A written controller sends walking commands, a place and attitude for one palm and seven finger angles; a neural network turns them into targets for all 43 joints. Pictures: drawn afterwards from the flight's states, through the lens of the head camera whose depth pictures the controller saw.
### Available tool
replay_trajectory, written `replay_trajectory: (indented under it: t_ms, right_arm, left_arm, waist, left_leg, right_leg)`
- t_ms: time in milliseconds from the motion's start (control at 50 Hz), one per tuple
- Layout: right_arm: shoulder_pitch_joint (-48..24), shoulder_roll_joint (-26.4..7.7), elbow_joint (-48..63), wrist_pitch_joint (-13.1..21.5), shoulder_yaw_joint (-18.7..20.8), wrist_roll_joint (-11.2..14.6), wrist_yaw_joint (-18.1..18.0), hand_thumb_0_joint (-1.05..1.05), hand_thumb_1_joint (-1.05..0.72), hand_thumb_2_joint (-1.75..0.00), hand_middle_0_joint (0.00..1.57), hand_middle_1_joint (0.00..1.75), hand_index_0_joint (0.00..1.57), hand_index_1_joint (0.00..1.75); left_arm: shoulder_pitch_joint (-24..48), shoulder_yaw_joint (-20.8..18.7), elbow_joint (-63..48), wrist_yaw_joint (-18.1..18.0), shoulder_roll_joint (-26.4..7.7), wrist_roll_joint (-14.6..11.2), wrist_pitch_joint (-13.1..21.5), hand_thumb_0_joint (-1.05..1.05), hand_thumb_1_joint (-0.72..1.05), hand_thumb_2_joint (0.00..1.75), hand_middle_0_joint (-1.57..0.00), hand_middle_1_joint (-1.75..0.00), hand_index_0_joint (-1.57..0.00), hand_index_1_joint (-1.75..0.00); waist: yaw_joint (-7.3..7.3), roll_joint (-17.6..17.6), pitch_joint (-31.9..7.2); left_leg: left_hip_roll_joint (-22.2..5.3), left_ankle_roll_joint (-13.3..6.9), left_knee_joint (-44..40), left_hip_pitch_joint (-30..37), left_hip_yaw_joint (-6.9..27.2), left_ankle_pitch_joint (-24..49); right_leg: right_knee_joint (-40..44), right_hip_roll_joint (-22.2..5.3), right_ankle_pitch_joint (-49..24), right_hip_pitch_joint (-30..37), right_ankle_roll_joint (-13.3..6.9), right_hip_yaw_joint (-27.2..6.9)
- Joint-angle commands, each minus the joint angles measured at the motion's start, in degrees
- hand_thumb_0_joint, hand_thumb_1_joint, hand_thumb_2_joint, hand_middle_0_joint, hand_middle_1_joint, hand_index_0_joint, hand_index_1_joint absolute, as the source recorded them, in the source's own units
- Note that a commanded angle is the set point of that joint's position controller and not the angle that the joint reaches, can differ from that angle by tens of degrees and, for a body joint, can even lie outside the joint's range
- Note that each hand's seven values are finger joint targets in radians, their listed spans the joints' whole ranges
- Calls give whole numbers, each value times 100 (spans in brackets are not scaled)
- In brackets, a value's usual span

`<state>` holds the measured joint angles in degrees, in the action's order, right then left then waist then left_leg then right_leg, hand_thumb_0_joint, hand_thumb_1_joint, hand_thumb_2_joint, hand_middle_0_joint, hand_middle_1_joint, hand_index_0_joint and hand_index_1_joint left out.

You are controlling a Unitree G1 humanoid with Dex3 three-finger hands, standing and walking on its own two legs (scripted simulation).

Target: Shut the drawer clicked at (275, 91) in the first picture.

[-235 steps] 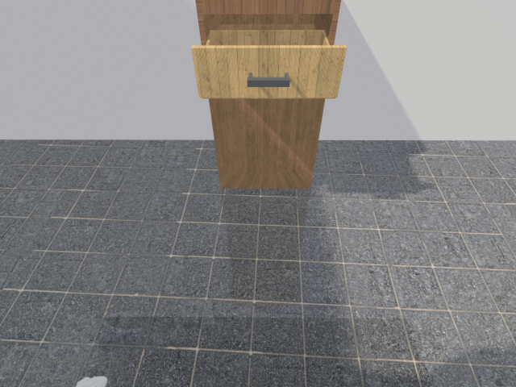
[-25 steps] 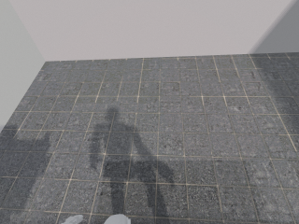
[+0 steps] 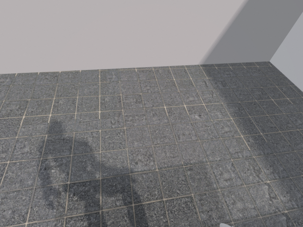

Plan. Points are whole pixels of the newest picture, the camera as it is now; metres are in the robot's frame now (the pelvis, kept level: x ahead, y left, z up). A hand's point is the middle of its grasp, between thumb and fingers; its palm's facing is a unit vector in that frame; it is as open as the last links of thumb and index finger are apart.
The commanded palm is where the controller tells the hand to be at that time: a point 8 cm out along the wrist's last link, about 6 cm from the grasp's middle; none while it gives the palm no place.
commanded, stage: walk to a spot facing it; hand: left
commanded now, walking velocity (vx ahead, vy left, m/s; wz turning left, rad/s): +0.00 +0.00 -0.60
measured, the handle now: out of the picture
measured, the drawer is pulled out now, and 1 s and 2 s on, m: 0.29 0.29 0.29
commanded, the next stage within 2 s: turn to face it in 0.24 s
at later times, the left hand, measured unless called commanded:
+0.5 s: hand (129, 188) +0.26 +0.09 -0.15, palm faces -0.28 -0.93 -0.25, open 7.4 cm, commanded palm none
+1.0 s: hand out of the picture +0.10 +0.21 -0.19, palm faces +0.10 -0.97 -0.24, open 7.4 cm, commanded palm none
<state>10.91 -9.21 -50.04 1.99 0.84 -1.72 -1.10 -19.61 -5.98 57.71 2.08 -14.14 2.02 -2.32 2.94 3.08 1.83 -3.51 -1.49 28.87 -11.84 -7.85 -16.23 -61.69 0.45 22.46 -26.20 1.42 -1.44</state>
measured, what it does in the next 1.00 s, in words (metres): steps on the spot: right foot, then left foot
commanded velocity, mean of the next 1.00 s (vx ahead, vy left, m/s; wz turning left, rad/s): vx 0.00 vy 0.00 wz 0.23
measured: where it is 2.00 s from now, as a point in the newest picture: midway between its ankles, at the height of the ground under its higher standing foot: outside the picture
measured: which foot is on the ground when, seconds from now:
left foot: down 0.00-0.38, up 0.40-0.86, down 0.88-1.00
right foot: up 0.00-0.36, down 0.38-0.88, up 0.90-1.00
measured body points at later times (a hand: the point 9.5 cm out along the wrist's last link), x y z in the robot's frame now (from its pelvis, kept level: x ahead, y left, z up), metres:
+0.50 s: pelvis +0.07 -0.05 -0.01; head +0.09 -0.08 +0.43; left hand +0.27 +0.14 -0.13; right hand -0.03 -0.27 -0.18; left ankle +0.03 +0.10 -0.67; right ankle +0.08 -0.13 -0.74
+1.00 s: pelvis +0.07 -0.01 -0.01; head +0.10 +0.02 +0.44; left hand +0.10 +0.26 -0.17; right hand +0.15 -0.27 -0.14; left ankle +0.08 +0.07 -0.74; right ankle +0.05 -0.15 -0.67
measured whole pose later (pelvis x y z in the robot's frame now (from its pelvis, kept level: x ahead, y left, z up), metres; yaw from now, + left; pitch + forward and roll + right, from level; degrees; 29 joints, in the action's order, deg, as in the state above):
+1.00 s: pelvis +0.07 -0.01 -0.01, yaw +3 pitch +0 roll -1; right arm 11.6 -11.3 -54.1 -0.7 3.7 -1.6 -0.6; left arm -12.5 -5.4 56.7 -1.0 -14.7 1.7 -3.9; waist 0.1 2.5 3.8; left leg -1.7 -3.0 35.0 -18.0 -6.6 -17.5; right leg -63.0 -5.6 25.8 -27.2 3.6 5.8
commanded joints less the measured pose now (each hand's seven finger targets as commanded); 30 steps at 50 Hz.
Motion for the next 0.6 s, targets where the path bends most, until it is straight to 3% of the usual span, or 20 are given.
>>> replay_trajectory:
  t_ms: [0, 40, 120, 240, 280, 300, 320, 340, 360, 380, 400, 420, 460, 480, 520, 580]
  right_arm:
    - [552, -842, 105, 94, 215, 69, -130, 0, -90, -90, 20, 30, 20, 30]
    - [778, -846, -21, 96, 228, 78, -144, 0, -90, -90, 20, 30, 20, 30]
    - [1009, -895, -166, 59, 292, 55, -143, 0, -90, -90, 20, 30, 20, 30]
    - [1251, -1058, -357, -56, 405, 2, -88, 0, -90, -90, 20, 30, 20, 30]
    - [1196, -1167, -346, -81, 462, 10, -61, 0, -90, -90, 20, 30, 20, 30]
    - [1136, -1225, -329, -81, 484, 25, -53, 0, -90, -90, 20, 30, 20, 30]
    - [1125, -1235, -314, -76, 481, 69, -27, 0, -90, -90, 20, 30, 20, 30]
    - [1253, -974, -270, -84, 418, 155, 26, 0, -90, -90, 20, 30, 20, 30]
    - [1108, -554, -106, -127, 296, 195, 6, 0, -90, -90, 20, 30, 20, 30]
    - [914, -657, -125, -220, 281, 213, -97, 0, -90, -90, 20, 30, 20, 30]
    - [870, -510, -252, -256, 250, 203, -80, 0, -90, -90, 20, 30, 20, 30]
    - [855, -444, -389, -299, 231, 167, -57, 0, -90, -90, 20, 30, 20, 30]
    - [1176, -424, -699, -363, 228, 97, -40, 0, -90, -90, 20, 30, 20, 30]
    - [1328, -327, -800, -383, 215, 101, -22, 0, -90, -90, 20, 30, 20, 30]
    - [1325, -300, -870, -446, 228, 108, -1, 0, -90, -90, 20, 30, 20, 30]
    - [1066, -376, -803, -459, 286, 101, 35, 0, -90, -90, 20, 30, 20, 30]
  left_arm:
    - [171, -45, -521, 2, -126, -46, 73, 0, 90, 90, -20, -30, -20, -30]
    - [236, -21, -527, -20, -54, -49, 13, 0, 90, 90, -20, -30, -20, -30]
    - [771, 33, -713, -8, 35, -51, -41, 0, 90, 90, -20, -30, -20, -30]
    - [1575, 124, -983, -13, 27, -65, 8, 0, 90, 90, -20, -30, -20, -30]
    - [1503, 119, -1022, -35, -81, -61, 68, 0, 90, 90, -20, -30, -20, -30]
    - [1281, 98, -986, -43, -125, -56, 113, 0, 90, 90, -20, -30, -20, -30]
    - [763, 77, -842, -69, -288, -42, 201, 0, 90, 90, -20, -30, -20, -30]
    - [151, -15, -647, -157, -771, 5, 309, 0, 90, 90, -20, -30, -20, -30]
    - [-272, -108, -476, -241, -1294, -82, 352, 0, 90, 90, -20, -30, -20, -30]
    - [-184, -32, -461, -323, -1094, -179, 313, 0, 90, 90, -20, -30, -20, -30]
    - [207, 25, -500, -375, -857, -130, 315, 0, 90, 90, -20, -30, -20, -30]
    - [557, 89, -556, -397, -731, -119, 315, 0, 90, 90, -20, -30, -20, -30]
    - [1086, 252, -596, -413, -395, -109, 358, 0, 90, 90, -20, -30, -20, -30]
    - [1234, 262, -592, -417, -353, -88, 365, 0, 90, 90, -20, -30, -20, -30]
    - [1236, 266, -568, -394, -332, -98, 362, 0, 90, 90, -20, -30, -20, -30]
    - [1047, 212, -517, -412, -348, -98, 328, 0, 90, 90, -20, -30, -20, -30]
  waist:
    - [-190, -1258, 164]
    - [-196, -1217, 38]
    - [-317, -1128, 49]
    - [-591, -1454, 126]
    - [-520, -1392, -5]
    - [-349, -1339, -186]
    - [-90, -1025, -528]
    - [141, 139, -1124]
    - [205, 1308, -1603]
    - [168, 708, -1637]
    - [20, 485, -1204]
    - [-100, 485, -811]
    - [-429, 192, -351]
    - [-543, 242, -234]
    - [-550, 428, 0]
    - [-397, 497, 98]
  left_leg:
    - [-1391, -115, -1294, 353, 557, 2760]
    - [-1399, -183, -1090, 575, 296, 3506]
    - [-1514, -392, -925, 972, 74, 3832]
    - [-1689, -425, -542, 1118, -286, 3951]
    - [-1827, -367, -165, 1124, -343, 4276]
    - [-1801, -244, 278, 1105, -462, 4528]
    - [-1643, -17, 1091, 807, -595, 4341]
    - [-1265, 284, 2366, -624, -782, 2546]
    - [-321, 614, 3882, -1892, -497, -1976]
    - [-430, 476, 4110, -1676, 536, -2112]
    - [-503, 426, 4133, -1611, 626, -1728]
    - [-475, 425, 4178, -1541, 658, -1483]
    - [-474, 440, 3713, -1151, 734, -957]
    - [-438, 450, 3398, -1007, 688, -812]
    - [-334, 497, 3191, -1049, 550, -663]
    - [-290, 553, 3128, -1366, 450, -679]
  right_leg:
    - [-907, -300, -528, -851, 182, 98]
    - [-859, -305, -583, -900, 221, 169]
    - [-123, -401, -662, -1062, 264, 415]
    - [1542, -336, -264, -406, 114, 803]
    - [2052, -209, -124, 79, -6, 884]
    - [2529, -139, -348, 523, -80, 886]
    - [3343, -114, -1108, 1480, -150, 832]
    - [3609, -1051, -3010, 3250, -451, -205]
    - [3485, -2620, -5911, 3889, -1211, -1902]
    - [3509, -2622, -6242, 3381, -1496, -1346]
    - [3703, -2309, -5230, 2743, -1449, -896]
    - [3944, -2133, -4349, 2141, -1332, -843]
    - [4254, -1836, -3617, 1300, -1060, -178]
    - [4323, -1713, -3382, 1101, -963, 144]
    - [4441, -1661, -3164, 991, -912, 458]
    - [4547, -1844, -2847, 1283, -983, 463]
